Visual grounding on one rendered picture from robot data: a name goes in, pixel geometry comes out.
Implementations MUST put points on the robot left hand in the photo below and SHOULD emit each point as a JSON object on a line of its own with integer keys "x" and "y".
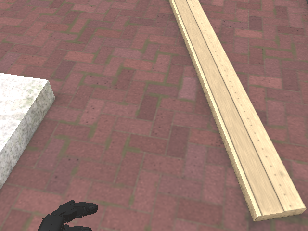
{"x": 66, "y": 213}

